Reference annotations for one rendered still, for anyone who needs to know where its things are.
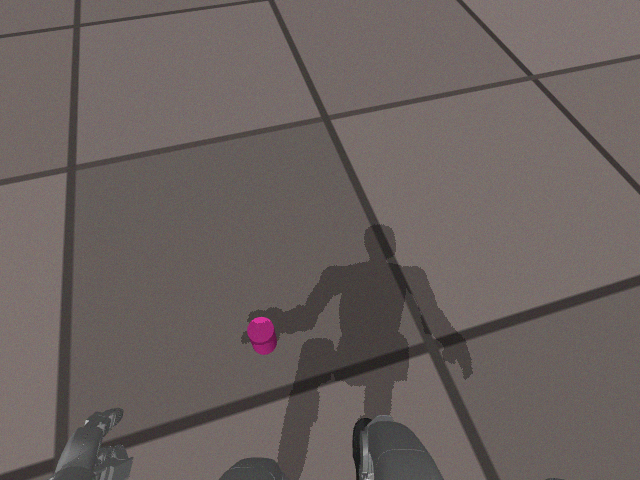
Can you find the can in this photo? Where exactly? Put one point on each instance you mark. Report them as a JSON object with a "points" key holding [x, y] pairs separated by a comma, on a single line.
{"points": [[262, 335]]}

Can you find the left robot hand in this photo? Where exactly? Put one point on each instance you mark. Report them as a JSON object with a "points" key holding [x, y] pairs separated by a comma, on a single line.
{"points": [[83, 448]]}

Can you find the right robot foot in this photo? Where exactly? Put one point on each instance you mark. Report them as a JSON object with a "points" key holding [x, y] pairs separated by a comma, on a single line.
{"points": [[359, 426]]}

